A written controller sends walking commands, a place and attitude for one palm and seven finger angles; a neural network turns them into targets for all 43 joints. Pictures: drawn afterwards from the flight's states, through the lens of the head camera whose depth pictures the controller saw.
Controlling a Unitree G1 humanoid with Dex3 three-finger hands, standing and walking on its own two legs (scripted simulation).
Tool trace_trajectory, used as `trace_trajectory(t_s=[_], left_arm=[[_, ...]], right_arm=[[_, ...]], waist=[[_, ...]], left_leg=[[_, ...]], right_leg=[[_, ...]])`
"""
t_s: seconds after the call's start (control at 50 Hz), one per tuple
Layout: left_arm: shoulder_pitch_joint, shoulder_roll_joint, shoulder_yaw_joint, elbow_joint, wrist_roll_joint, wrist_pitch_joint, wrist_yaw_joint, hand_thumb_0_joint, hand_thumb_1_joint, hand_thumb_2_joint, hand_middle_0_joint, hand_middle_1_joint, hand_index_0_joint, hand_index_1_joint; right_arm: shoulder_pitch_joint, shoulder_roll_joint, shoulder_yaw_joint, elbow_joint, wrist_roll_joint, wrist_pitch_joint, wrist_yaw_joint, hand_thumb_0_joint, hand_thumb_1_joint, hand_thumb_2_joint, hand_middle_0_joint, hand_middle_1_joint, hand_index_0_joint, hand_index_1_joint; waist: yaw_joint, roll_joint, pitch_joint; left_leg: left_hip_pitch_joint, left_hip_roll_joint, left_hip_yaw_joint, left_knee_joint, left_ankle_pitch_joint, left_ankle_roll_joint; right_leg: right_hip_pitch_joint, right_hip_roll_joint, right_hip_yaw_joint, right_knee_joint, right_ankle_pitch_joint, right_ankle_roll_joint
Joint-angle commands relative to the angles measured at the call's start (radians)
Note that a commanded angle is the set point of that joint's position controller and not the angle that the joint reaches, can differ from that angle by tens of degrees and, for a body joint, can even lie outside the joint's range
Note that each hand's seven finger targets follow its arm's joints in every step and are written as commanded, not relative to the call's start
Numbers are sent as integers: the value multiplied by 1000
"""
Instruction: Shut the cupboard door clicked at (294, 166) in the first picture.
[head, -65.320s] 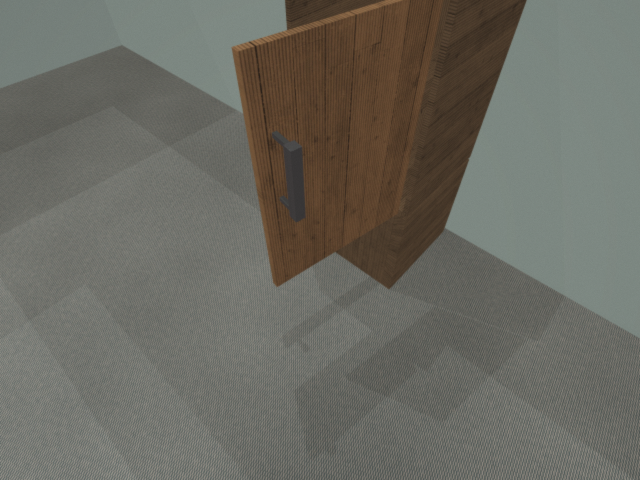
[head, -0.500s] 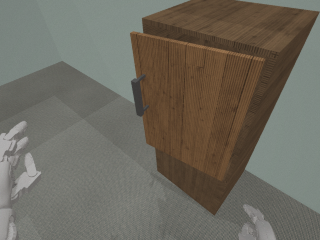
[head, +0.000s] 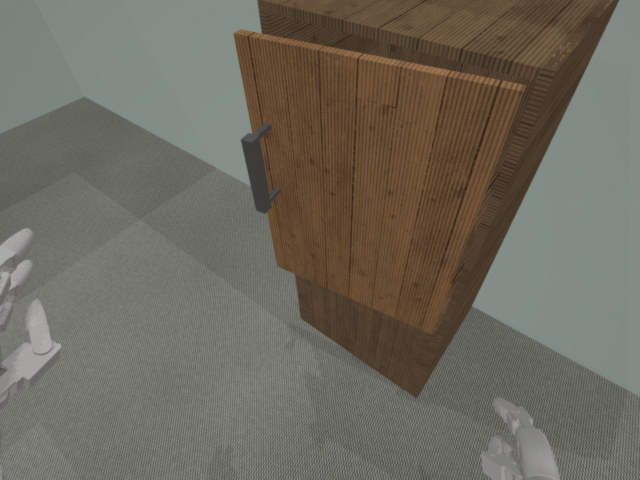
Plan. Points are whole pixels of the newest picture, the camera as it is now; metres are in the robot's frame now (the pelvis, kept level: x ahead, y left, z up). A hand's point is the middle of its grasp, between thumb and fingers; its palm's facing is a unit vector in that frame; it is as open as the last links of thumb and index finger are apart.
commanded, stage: step back with the hand held close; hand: left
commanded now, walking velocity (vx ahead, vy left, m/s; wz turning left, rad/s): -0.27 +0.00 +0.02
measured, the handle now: (264, 169) +0.64 +0.16 +0.02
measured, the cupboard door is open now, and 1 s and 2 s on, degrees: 9 9 9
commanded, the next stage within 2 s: stop stepping back and stand still in 0.98 s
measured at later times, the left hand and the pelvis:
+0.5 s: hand out of the picture +0.10 +0.29 +0.16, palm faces +0.49 -0.74 -0.46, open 7.4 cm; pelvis -0.09 +0.01 -0.01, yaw +3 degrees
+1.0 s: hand out of the picture +0.03 +0.29 +0.17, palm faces +0.44 -0.80 -0.40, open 7.4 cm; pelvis -0.17 +0.03 -0.01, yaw +0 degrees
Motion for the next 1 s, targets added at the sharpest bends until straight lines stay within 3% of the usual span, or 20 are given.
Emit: trace_trajectory(t_s=[0.0, 0.08, 0.26, 0.38, 0.46, 0.5, 0.56, 0.58, 0.62, 0.66, 0.68, 0.76, 0.78, 0.8, 0.82, 0.84, 0.86, 0.92, 0.94, 0.98], left_arm=[[-2, 230, 179, -238, -14, -61, 37, 0, 900, 900, -200, -300, -200, -300], [15, 222, 178, -237, -15, -71, 43, 0, 900, 900, -200, -300, -200, -300], [-18, 230, 223, -254, 21, -131, 52, 0, 900, 900, -200, -300, -200, -300], [-51, 189, 188, -284, 28, -155, 52, 0, 900, 900, -200, -300, -200, -300], [-82, 223, 190, -283, 24, -158, 71, 0, 900, 900, -200, -300, -200, -300], [-132, 206, 151, -291, 26, -161, 83, 0, 900, 900, -200, -300, -200, -300], [-143, 240, 178, -306, 24, -167, 93, 0, 900, 900, -200, -300, -200, -300], [-120, 226, 177, -308, 24, -174, 89, 0, 900, 900, -200, -300, -200, -300], [-103, 218, 218, -309, 33, -192, 81, 0, 900, 900, -200, -300, -200, -300], [-94, 275, 271, -329, 26, -206, 67, 0, 900, 900, -200, -300, -200, -300], [-50, 234, 245, -307, 17, -211, 60, 0, 900, 900, -200, -300, -200, -300], [44, 218, 221, -272, -19, -203, 50, 0, 900, 900, -200, -300, -200, -300], [13, 201, 187, -287, -22, -208, 46, 0, 900, 900, -200, -300, -200, -300], [-30, 229, 195, -299, -16, -215, 49, 0, 900, 900, -200, -300, -200, -300], [-75, 260, 206, -294, -11, -217, 59, 0, 900, 900, -200, -300, -200, -300], [-123, 246, 153, -254, 2, -198, 65, 0, 900, 900, -200, -300, -200, -300], [-157, 242, 141, -270, 5, -178, 73, 0, 900, 900, -200, -300, -200, -300], [-160, 253, 146, -274, 25, -146, 74, 0, 900, 900, -200, -300, -200, -300], [-179, 259, 147, -291, 24, -146, 71, 0, 900, 900, -200, -300, -200, -300], [-174, 269, 168, -312, 16, -162, 57, 0, 900, 900, -200, -300, -200, -300]], right_arm=[[-84, -98, -37, -189, 3, -33, -9, 0, -900, -900, 200, 300, 200, 300], [-79, -105, -36, -196, 2, -37, -9, 0, -900, -900, 200, 300, 200, 300], [-72, -130, -43, -191, -6, -96, -8, 0, -900, -900, 200, 300, 200, 300], [-39, -113, -42, -176, -12, -128, -2, 0, -900, -900, 200, 300, 200, 300], [-16, -99, -46, -134, -31, -137, 4, 0, -900, -900, 200, 300, 200, 300], [-6, -80, -34, -112, -28, -138, 6, 0, -900, -900, 200, 300, 200, 300], [-20, -97, -37, -111, -26, -143, -4, 0, -900, -900, 200, 300, 200, 300], [-31, -96, -32, -121, -23, -148, -7, 0, -900, -900, 200, 300, 200, 300], [-66, -122, -39, -134, -21, -167, -11, 0, -900, -900, 200, 300, 200, 300], [-57, -104, -56, -130, -34, -177, 2, 0, -900, -900, 200, 300, 200, 300], [-62, -94, -57, -129, -32, -182, 12, 0, -900, -900, 200, 300, 200, 300], [-52, -86, -53, -109, -26, -193, 31, 0, -900, -900, 200, 300, 200, 300], [-40, -75, -44, -96, -29, -189, 35, 0, -900, -900, 200, 300, 200, 300], [-32, -74, -44, -85, -32, -182, 37, 0, -900, -900, 200, 300, 200, 300], [-25, -55, -36, -70, -37, -176, 32, 0, -900, -900, 200, 300, 200, 300], [-29, -59, -36, -63, -28, -174, 31, 0, -900, -900, 200, 300, 200, 300], [-44, -69, -51, -60, -20, -174, 25, 0, -900, -900, 200, 300, 200, 300], [-68, -53, -13, -76, -26, -141, -2, 0, -900, -900, 200, 300, 200, 300], [-63, -66, -14, -79, -20, -137, -10, 0, -900, -900, 200, 300, 200, 300], [-50, -94, -35, -90, -4, -147, -14, 0, -900, -900, 200, 300, 200, 300]], waist=[[-3, -39, -201], [-2, 3, -168], [0, 89, -85], [-9, 54, -75], [-19, -104, -52], [-32, -161, -54], [-36, -47, -50], [-33, 18, -42], [-8, 252, -70], [2, 179, -137], [3, 147, -144], [-5, 178, -133], [-12, 113, -135], [-20, 8, -125], [-25, -133, -135], [-24, -227, -139], [-18, -262, -142], [-30, -136, -73], [-31, -77, -80], [-14, 48, -142]], left_leg=[[130, 81, -74, -21, 433, 6], [45, 103, -109, -84, 285, 11], [-368, 160, -229, -270, -410, 68], [-384, 125, -187, -186, -466, 50], [-123, 31, -108, 63, -281, -11], [-24, 8, -79, 159, -174, -25], [-38, 44, -150, 14, -210, -3], [-109, 96, -217, -108, -317, 14], [-440, 268, -416, -397, -627, 87], [-377, 284, -404, -383, -494, 83], [-314, 268, -347, -346, -425, 73], [-191, 210, -199, -286, -324, -8], [-128, 176, -161, -212, -255, -37], [-42, 132, -111, -69, -170, -61], [71, 74, -35, 107, -75, -84], [93, 19, -21, 231, -108, -89], [65, -6, -45, 321, -137, -78], [-52, 21, -70, 140, 16, -56], [-14, 31, -72, 25, 233, -46], [91, 151, -143, -113, 631, -14]], right_leg=[[10, -65, 47, 12, 499, -5], [6, -44, 45, 24, 323, -3], [180, 24, 38, 137, 78, 7], [108, 4, 82, 109, -48, -20], [-238, -134, 268, -138, -263, -93], [-320, -193, 270, -161, -190, -106], [-310, -106, 159, -75, -160, -58], [-258, -43, 102, 2, -201, -31], [74, 103, 15, 366, -95, 8], [69, 112, 26, 467, -137, -6], [33, 107, 21, 432, -175, -14], [23, 80, -6, 63, -184, -36], [-18, 30, 44, -58, -168, -53], [-129, -61, 182, -168, -137, -92], [-261, -201, 318, -229, 5, -129], [-325, -265, 329, -232, 72, -141], [-314, -278, 341, -197, 227, -150], [-134, -208, 213, -11, 658, -99], [-112, -142, 167, 42, 663, -56], [-68, 4, 93, 131, 445, 10]])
